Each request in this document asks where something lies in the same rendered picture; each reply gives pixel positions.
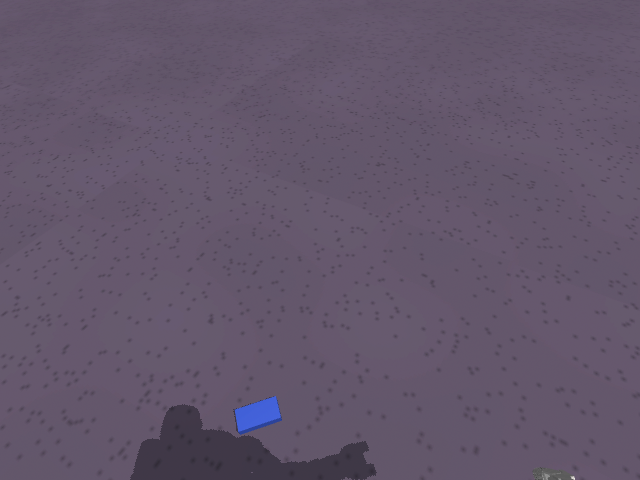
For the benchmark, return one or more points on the small box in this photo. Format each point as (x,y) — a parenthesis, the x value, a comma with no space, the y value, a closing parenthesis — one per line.
(257,415)

